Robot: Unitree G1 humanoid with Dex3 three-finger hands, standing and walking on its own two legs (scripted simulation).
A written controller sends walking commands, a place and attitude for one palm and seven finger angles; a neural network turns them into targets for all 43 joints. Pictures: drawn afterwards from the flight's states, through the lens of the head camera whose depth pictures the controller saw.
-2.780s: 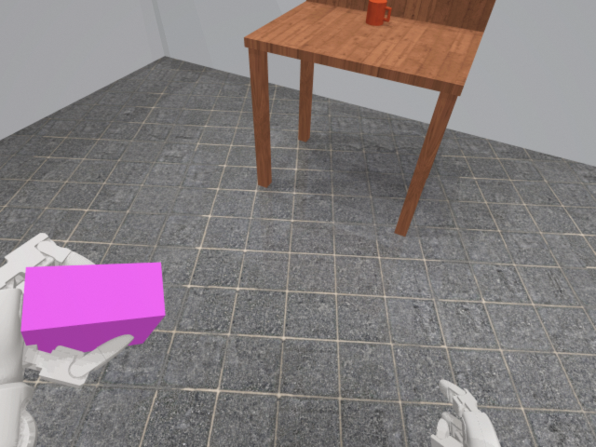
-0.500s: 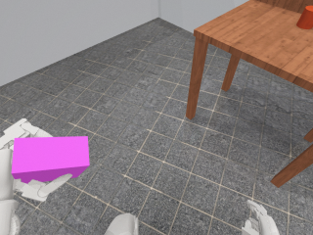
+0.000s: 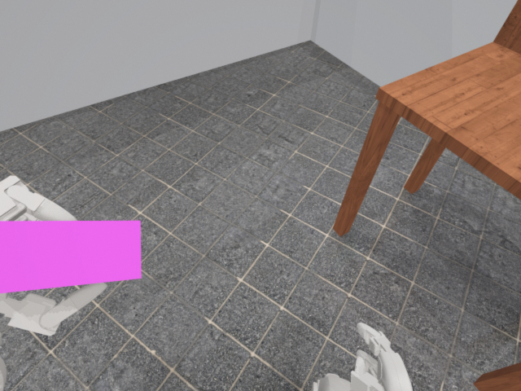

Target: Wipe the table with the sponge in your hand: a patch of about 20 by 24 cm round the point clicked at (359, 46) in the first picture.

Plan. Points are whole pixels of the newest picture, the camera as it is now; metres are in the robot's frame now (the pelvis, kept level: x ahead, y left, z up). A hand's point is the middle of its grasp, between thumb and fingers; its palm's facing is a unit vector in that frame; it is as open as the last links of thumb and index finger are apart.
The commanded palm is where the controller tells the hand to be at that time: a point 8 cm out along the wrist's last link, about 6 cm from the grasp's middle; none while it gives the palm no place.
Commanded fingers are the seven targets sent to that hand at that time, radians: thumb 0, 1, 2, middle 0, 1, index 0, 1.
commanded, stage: walk to a spot facing it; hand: left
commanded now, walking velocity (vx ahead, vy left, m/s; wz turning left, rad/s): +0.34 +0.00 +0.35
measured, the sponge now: (86, 256) +0.22 +0.20 +0.18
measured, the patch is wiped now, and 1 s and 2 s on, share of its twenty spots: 0.00 0.00 0.00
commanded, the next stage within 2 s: turn to face it in 0.46 s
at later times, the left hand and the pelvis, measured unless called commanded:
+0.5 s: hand (69, 189) +0.29 +0.25 +0.19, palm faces +0.52 -0.69 -0.50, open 9.7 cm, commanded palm +0.22 +0.29 +0.18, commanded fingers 0.00 0.10 1.30 -1.20 -1.60 -1.20 -1.60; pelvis +0.13 -0.02 -0.01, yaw +13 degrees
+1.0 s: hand (116, 160) +0.37 +0.23 +0.17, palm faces +0.62 -0.66 -0.42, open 9.8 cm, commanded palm +0.30 +0.24 +0.18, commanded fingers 0.00 0.10 1.30 -1.20 -1.60 -1.20 -1.60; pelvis +0.20 -0.06 -0.01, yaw +11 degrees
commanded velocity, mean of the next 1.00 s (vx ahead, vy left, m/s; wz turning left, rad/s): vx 0.10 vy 0.00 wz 0.02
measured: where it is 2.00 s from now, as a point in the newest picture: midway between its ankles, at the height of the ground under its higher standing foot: outside the picture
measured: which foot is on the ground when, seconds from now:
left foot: down 0.00-0.12, up 0.14-0.48, down 0.50-0.92, up 0.94-1.00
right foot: up 0.00-0.10, down 0.12-0.50, up 0.52-0.90, down 0.92-1.00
